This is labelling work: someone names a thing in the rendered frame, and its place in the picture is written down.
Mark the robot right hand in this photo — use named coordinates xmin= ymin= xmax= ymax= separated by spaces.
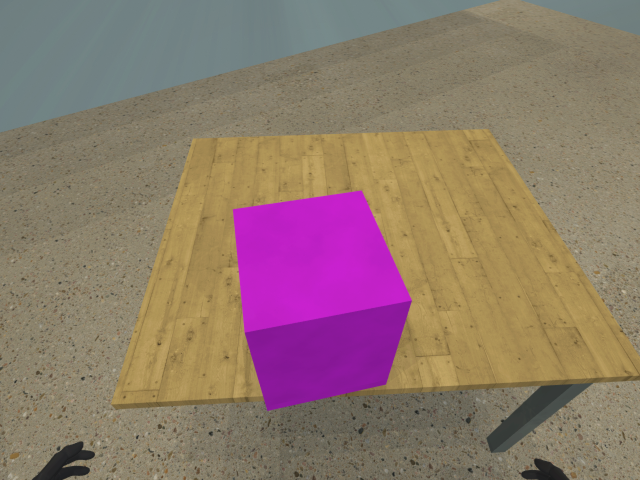
xmin=521 ymin=458 xmax=569 ymax=480

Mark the carton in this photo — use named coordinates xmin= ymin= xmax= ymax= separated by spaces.
xmin=233 ymin=191 xmax=412 ymax=411

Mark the table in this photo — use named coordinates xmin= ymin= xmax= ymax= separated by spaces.
xmin=111 ymin=129 xmax=640 ymax=453

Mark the robot left hand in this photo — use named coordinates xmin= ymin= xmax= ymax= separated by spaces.
xmin=32 ymin=441 xmax=95 ymax=480

